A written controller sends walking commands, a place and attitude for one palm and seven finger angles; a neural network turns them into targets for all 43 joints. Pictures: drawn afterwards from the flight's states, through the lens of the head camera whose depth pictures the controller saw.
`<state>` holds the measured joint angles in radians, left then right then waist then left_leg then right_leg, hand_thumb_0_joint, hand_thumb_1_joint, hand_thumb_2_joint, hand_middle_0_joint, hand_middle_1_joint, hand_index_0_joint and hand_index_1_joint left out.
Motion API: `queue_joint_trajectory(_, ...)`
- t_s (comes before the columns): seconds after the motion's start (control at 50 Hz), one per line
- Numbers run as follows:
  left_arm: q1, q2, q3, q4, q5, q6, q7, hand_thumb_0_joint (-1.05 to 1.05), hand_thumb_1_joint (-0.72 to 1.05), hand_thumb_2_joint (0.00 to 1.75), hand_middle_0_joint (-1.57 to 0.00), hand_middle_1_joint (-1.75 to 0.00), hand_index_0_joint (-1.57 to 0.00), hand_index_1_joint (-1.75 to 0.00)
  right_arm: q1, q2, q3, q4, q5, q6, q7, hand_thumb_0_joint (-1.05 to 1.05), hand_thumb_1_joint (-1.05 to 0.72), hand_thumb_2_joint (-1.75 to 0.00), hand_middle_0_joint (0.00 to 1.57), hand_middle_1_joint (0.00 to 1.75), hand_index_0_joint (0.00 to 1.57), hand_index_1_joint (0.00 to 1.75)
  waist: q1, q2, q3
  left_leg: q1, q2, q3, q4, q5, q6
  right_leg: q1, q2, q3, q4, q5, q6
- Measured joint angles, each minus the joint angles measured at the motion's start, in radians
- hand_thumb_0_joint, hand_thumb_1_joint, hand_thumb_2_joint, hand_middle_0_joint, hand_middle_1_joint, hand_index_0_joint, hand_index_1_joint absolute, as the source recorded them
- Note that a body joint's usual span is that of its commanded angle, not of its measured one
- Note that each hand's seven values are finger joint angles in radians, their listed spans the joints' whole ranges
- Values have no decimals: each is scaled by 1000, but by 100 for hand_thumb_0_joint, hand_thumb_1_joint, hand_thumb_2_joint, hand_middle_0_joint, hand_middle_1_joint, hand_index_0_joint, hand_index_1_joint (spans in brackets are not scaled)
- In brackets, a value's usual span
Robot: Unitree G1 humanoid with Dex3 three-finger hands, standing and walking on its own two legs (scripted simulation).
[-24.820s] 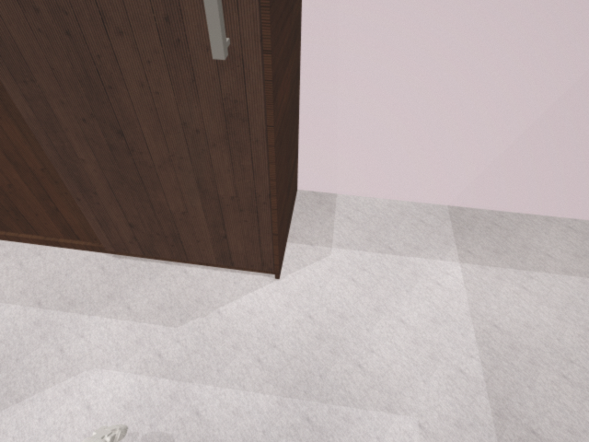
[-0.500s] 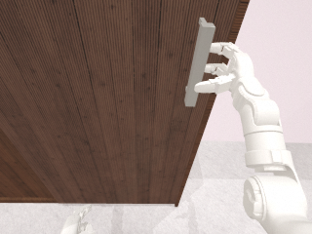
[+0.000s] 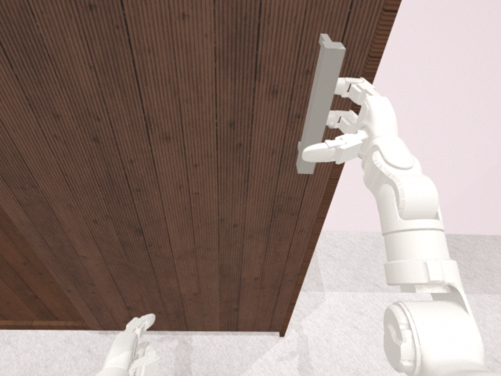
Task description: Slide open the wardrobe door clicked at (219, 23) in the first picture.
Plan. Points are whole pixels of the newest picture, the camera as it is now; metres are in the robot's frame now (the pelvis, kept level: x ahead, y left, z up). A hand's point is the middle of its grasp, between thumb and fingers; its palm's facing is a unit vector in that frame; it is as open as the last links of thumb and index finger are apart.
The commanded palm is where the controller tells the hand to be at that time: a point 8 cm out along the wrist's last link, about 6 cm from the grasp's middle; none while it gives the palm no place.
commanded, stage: slide the fingers in behind the handle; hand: right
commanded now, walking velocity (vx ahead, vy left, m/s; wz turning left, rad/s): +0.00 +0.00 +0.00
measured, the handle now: (313, 108) +0.45 -0.07 +0.25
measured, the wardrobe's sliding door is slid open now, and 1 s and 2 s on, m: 0.00 0.00 0.00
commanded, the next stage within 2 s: grip the handle and tug to test in 1.24 s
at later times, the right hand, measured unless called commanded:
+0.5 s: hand (324, 125) +0.40 -0.08 +0.25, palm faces -0.06 +1.00 -0.02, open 14.0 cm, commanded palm +0.38 -0.13 +0.25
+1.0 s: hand (308, 124) +0.40 -0.06 +0.25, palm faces -0.06 +1.00 -0.02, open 14.0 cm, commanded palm +0.38 -0.11 +0.25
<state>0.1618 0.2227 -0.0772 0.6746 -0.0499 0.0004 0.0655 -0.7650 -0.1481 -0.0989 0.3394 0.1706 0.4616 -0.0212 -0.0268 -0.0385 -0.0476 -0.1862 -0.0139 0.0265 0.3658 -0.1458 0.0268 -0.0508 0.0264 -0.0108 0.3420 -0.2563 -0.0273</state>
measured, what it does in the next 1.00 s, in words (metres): stands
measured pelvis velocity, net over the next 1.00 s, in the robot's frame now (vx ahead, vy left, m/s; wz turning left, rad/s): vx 0.00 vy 0.00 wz -0.01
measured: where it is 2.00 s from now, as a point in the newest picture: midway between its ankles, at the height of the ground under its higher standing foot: outside the picture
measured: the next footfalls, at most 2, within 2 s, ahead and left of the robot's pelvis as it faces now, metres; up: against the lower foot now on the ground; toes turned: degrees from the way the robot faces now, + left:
none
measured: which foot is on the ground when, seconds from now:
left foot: down 0.00-1.00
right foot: down 0.00-1.00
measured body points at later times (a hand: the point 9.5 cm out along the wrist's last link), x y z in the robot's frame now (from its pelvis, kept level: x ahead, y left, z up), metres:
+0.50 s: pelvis +0.00 +0.00 +0.00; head -0.03 +0.01 +0.45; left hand +0.19 +0.21 -0.09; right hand +0.40 -0.13 +0.26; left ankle +0.03 +0.10 -0.75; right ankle -0.04 -0.10 -0.75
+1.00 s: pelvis +0.00 +0.00 +0.00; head -0.03 +0.02 +0.45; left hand +0.18 +0.22 -0.10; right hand +0.39 -0.11 +0.25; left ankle +0.03 +0.10 -0.75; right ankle -0.04 -0.10 -0.75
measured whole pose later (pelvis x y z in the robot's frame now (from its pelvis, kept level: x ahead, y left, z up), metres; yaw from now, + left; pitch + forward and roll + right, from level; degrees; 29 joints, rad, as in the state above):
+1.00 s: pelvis +0.00 +0.00 +0.00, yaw +0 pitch -3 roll +0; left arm 0.16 0.21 -0.08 0.69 -0.04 0.06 0.05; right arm -0.79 -0.09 -0.04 0.33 0.17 0.51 -0.09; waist -0.02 -0.04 -0.05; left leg -0.18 -0.01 0.03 0.38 -0.16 0.03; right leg -0.04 0.03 0.00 0.35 -0.26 -0.02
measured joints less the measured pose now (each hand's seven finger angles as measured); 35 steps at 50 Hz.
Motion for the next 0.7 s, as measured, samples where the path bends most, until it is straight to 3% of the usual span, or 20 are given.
queue_joint_trajectory(0.22,-9,1,-2,-6,2,19,-6,1,91,90,-20,-30,-20,-30,5,5,13,-24,9,37,12,-1,50,-30,30,120,30,120,-9,0,-6,7,1,7,1,-8,1,6,0,7,-3,-3,1)
queue_joint_trajectory(0.7,-12,-10,-2,5,7,43,-20,1,91,90,-20,-30,-20,-30,-30,65,65,-13,6,51,-48,-1,50,-30,30,120,30,120,0,0,1,-1,8,8,21,-17,-3,0,7,8,12,-9,-2)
